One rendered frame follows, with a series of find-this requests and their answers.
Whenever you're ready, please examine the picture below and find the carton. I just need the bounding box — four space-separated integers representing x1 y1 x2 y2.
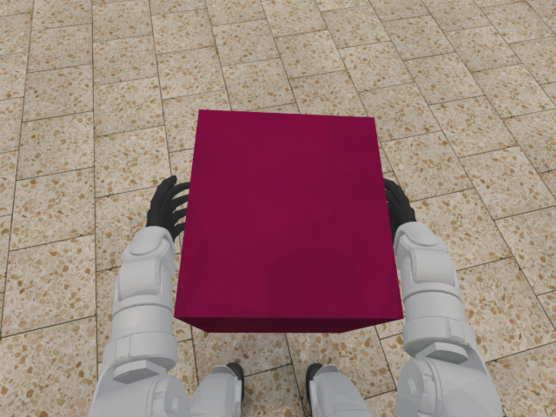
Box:
174 109 404 333

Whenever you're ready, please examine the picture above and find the left robot hand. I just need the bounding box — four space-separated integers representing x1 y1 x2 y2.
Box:
145 175 190 242

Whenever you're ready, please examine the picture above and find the robot left upper arm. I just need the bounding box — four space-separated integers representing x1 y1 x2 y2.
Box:
89 374 191 417

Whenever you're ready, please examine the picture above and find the right robot hand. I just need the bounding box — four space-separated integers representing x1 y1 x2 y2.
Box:
383 178 416 245

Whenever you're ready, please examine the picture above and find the robot left forearm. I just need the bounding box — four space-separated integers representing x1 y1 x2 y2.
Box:
88 226 177 417

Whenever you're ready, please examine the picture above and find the robot left shin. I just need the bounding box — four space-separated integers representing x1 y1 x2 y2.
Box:
210 366 236 377

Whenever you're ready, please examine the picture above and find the robot right foot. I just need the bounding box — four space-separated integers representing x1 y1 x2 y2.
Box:
306 363 323 417

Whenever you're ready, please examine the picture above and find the robot right forearm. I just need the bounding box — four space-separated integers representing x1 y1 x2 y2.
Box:
394 222 503 417

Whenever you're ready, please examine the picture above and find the robot right upper arm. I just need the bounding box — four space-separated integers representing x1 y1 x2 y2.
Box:
394 356 502 417

